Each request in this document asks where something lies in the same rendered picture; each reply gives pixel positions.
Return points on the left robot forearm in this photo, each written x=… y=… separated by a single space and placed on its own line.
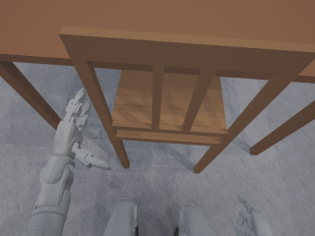
x=50 y=210

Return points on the robot right thigh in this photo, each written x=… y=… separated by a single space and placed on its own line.
x=192 y=222

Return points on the chair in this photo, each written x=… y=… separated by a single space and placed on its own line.
x=171 y=108

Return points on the robot thigh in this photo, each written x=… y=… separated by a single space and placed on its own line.
x=192 y=222
x=123 y=219

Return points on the robot right hand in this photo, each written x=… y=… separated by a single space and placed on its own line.
x=256 y=224

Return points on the robot left thigh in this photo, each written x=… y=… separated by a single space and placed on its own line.
x=123 y=219

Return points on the robot left hand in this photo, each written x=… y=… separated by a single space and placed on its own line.
x=70 y=129

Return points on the table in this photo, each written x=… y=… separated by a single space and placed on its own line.
x=29 y=33

